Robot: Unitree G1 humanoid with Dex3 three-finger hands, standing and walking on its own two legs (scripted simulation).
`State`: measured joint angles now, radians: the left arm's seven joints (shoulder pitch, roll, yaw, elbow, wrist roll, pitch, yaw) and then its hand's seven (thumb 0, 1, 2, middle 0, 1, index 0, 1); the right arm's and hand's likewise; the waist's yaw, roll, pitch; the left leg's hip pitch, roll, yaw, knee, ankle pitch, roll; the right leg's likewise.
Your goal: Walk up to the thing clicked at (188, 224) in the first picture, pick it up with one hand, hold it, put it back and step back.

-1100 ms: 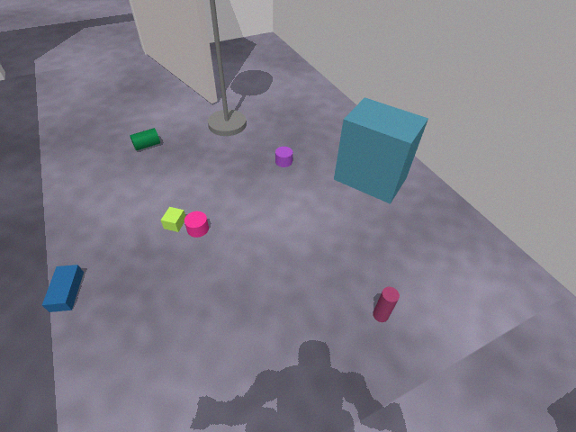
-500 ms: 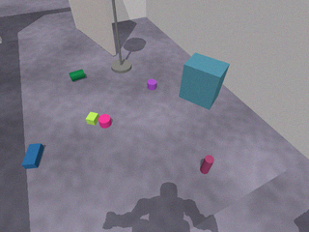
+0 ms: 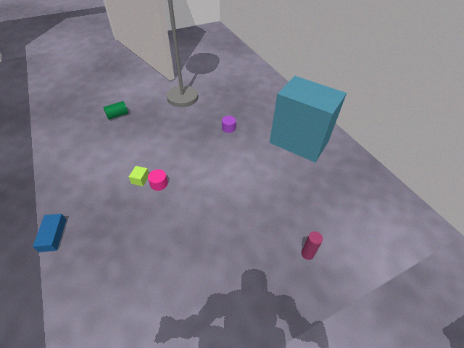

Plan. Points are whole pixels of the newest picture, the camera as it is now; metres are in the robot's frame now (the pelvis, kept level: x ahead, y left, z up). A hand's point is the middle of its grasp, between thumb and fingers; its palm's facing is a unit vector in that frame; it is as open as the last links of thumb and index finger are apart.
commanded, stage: stand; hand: left
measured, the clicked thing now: (158, 179) +1.05 +0.41 -0.75
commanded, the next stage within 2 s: walk up in 0.02 s
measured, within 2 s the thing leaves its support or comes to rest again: neither
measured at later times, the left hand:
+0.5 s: hand out of the picture +0.14 +0.37 -0.17, palm faces +0.07 -0.93 -0.36, open 7.4 cm
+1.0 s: hand (87, 242) +0.36 +0.34 -0.13, palm faces +0.12 -0.92 -0.38, open 7.4 cm
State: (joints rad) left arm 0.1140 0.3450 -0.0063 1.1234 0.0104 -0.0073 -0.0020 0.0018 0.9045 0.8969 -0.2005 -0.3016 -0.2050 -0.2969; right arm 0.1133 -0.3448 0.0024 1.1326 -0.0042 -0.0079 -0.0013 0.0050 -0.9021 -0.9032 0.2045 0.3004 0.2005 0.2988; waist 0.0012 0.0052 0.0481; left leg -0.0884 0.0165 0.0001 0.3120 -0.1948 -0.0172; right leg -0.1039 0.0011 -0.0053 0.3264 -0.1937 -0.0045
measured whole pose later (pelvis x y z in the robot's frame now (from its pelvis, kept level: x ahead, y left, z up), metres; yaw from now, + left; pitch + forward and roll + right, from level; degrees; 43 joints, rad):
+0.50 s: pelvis +0.12 +0.08 -0.02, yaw +6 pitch -4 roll +0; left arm 0.27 0.46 0.06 0.96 0.02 -0.02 -0.05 0.01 0.91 0.90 -0.20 -0.30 -0.20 -0.30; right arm 0.30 -0.39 -0.07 0.91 -0.01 -0.06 0.05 0.00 -0.90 -0.90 0.20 0.30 0.20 0.30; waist -0.01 -0.07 0.08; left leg -0.26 0.01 0.05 0.59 -0.27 0.03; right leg -0.38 -0.04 0.03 1.10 -0.40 -0.04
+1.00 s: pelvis +0.33 +0.07 -0.01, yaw +9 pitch -3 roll +0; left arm 0.28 0.37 0.05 0.83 0.01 -0.07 -0.06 0.00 0.90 0.90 -0.20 -0.30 -0.21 -0.30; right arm 0.30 -0.43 -0.05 0.85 0.00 -0.05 0.05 0.01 -0.90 -0.90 0.20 0.30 0.20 0.30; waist 0.02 0.05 0.08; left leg -0.45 0.05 -0.02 0.99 -0.35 0.01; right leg -0.21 -0.03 -0.08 0.51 -0.25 -0.03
